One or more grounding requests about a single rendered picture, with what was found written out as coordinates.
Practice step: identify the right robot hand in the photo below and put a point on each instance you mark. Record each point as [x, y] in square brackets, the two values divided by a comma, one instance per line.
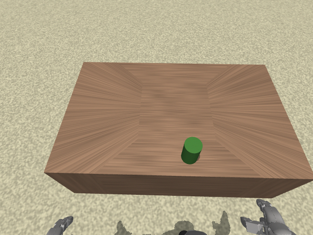
[271, 214]

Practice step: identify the can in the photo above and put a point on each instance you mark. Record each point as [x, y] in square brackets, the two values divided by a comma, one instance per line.
[191, 150]

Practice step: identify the right robot arm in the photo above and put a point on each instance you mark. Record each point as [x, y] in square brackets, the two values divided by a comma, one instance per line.
[277, 228]

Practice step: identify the left robot hand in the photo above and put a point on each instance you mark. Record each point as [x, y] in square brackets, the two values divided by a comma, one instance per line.
[60, 226]

